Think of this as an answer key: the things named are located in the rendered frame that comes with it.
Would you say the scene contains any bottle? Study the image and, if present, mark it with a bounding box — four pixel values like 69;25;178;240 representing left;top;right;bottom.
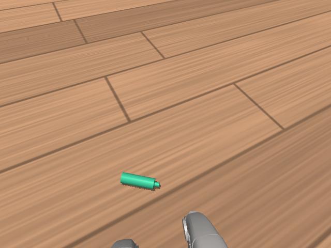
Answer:
121;172;160;189

